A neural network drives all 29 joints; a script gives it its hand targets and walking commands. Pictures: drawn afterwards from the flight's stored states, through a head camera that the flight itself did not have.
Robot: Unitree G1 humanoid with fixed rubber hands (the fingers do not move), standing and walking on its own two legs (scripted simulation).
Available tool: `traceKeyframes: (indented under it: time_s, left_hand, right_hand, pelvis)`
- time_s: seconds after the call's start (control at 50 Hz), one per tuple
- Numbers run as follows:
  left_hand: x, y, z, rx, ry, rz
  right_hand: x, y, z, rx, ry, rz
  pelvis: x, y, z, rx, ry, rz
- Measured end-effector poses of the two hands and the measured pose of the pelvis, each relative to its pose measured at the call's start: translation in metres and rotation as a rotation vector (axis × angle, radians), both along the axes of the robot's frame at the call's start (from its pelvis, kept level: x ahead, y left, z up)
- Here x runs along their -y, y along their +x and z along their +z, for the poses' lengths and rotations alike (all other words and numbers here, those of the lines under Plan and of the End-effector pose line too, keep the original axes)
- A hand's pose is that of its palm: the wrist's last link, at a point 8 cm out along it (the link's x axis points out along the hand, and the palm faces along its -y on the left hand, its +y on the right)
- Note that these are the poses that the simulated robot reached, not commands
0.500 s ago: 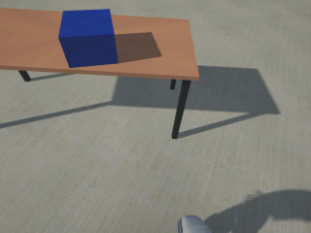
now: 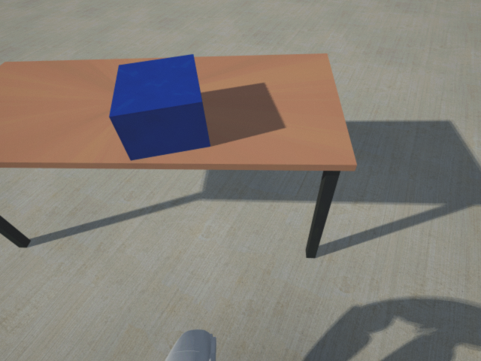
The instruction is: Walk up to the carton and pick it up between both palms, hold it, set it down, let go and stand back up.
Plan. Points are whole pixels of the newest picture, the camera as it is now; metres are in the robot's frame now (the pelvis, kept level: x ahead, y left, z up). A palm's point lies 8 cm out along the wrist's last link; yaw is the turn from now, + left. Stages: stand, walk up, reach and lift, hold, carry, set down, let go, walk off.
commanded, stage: walk up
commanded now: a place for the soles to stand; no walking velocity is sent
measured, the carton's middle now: (163, 104) +0.84 +0.28 -0.05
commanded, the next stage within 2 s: none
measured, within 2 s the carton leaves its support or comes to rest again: neither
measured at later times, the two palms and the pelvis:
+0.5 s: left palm (42, 299) +0.26 +0.44 -0.12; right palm (296, 325) +0.20 -0.08 -0.10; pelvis +0.18 +0.18 +0.00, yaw -1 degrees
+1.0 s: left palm (16, 250) +0.36 +0.53 -0.09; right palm (252, 260) +0.34 +0.00 -0.13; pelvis +0.30 +0.27 +0.00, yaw -2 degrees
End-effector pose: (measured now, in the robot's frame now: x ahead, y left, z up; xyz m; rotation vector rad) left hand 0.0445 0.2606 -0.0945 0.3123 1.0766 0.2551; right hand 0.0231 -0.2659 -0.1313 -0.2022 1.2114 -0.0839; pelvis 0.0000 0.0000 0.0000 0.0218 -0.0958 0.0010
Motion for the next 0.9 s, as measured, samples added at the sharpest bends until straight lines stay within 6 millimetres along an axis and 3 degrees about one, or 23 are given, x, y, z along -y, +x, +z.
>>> traceKeyframes:
  time_s: [0.06,0.14,0.22,0.3,0.36,0.48,0.58,0.76,0.82,0.9]
  left_hand:
    - [-0.026,-0.009,0.005,-0.07,0.015,0.019]
    - [-0.057,-0.002,0.0,-0.117,0.003,0.031]
    - [-0.087,0.021,-0.017,-0.134,-0.038,0.029]
    - [-0.124,0.056,-0.045,-0.165,-0.075,0.002]
    - [-0.144,0.095,-0.051,-0.164,-0.102,-0.021]
    - [-0.172,0.196,-0.027,-0.017,-0.116,-0.088]
    - [-0.19,0.259,-0.015,0.041,-0.096,-0.142]
    - [-0.186,0.357,-0.009,0.133,-0.079,-0.222]
    - [-0.191,0.369,-0.01,0.175,-0.055,-0.21]
    - [-0.221,0.345,-0.004,0.115,-0.012,-0.112]
  right_hand:
    - [-0.011,0.055,0.009,0.109,0.003,0.014]
    - [-0.043,0.109,0.016,0.149,0.009,0.047]
    - [-0.084,0.153,0.016,0.14,-0.012,0.091]
    - [-0.126,0.193,0.013,0.174,-0.05,0.086]
    - [-0.151,0.2,0.016,0.19,-0.064,0.036]
    - [-0.182,0.181,0.028,0.074,-0.081,-0.061]
    - [-0.202,0.175,0.023,0.004,-0.076,-0.108]
    - [-0.242,0.187,-0.012,-0.091,-0.001,-0.162]
    - [-0.25,0.204,-0.024,-0.126,0.01,-0.11]
    - [-0.254,0.251,-0.015,-0.087,0.003,-0.054]
  pelvis:
    - [-0.016,0.021,0.004,-0.006,-0.01,-0.005]
    - [-0.04,0.049,0.003,-0.031,-0.035,-0.003]
    - [-0.073,0.082,-0.005,-0.055,-0.066,-0.003]
    - [-0.115,0.117,-0.021,-0.052,-0.053,-0.001]
    - [-0.139,0.136,-0.021,-0.029,-0.07,-0.012]
    - [-0.173,0.174,-0.002,-0.039,-0.078,-0.015]
    - [-0.195,0.204,0.0,-0.048,-0.065,-0.032]
    - [-0.22,0.256,-0.015,-0.048,-0.044,-0.049]
    - [-0.226,0.266,-0.021,-0.024,-0.052,-0.056]
    - [-0.241,0.283,-0.011,-0.003,-0.007,-0.042]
